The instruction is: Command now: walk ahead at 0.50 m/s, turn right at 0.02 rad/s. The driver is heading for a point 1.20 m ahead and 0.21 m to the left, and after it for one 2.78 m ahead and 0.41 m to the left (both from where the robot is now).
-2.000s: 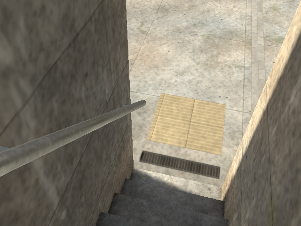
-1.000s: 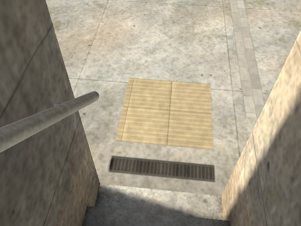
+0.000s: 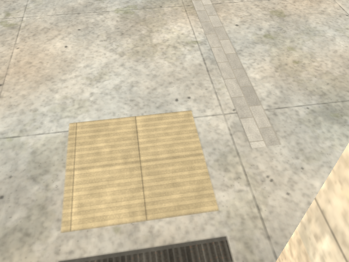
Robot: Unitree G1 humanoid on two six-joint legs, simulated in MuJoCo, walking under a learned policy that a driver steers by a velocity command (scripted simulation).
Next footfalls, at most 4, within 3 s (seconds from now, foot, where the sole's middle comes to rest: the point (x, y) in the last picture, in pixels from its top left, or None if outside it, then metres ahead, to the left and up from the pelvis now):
0.38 left None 0.27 0.16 -0.97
0.82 right None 0.63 0.02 -1.17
1.18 left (108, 237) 0.81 0.34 -1.17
1.72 right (154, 181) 1.15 0.11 -1.17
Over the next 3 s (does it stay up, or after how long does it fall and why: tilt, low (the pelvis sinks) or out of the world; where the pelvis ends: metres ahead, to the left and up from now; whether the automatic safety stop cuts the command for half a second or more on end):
stays up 1.70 0.21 -0.38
